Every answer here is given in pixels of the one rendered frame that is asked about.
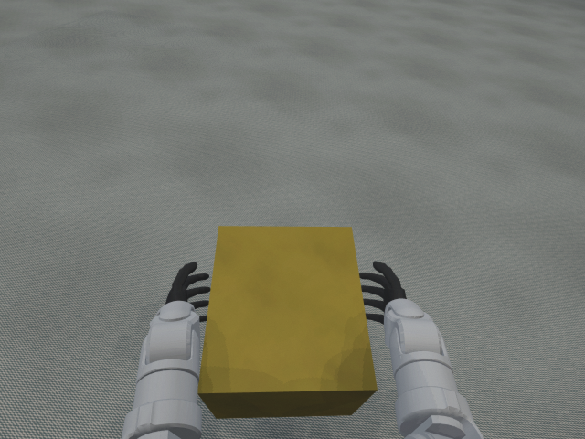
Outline robot right hand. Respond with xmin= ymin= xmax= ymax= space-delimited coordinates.
xmin=359 ymin=262 xmax=407 ymax=325

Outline carton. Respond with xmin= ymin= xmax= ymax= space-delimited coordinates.
xmin=197 ymin=226 xmax=378 ymax=419

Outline robot right forearm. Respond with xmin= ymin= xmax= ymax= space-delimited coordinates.
xmin=384 ymin=298 xmax=484 ymax=439

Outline robot left hand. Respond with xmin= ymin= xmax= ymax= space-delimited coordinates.
xmin=165 ymin=262 xmax=210 ymax=322

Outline robot left forearm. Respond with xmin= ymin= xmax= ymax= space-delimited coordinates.
xmin=122 ymin=301 xmax=202 ymax=439

